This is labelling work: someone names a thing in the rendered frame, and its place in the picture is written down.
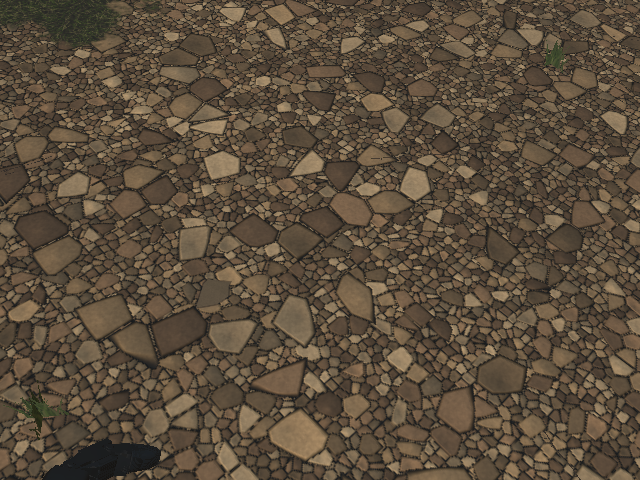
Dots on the robot left hand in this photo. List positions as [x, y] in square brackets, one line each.
[103, 460]

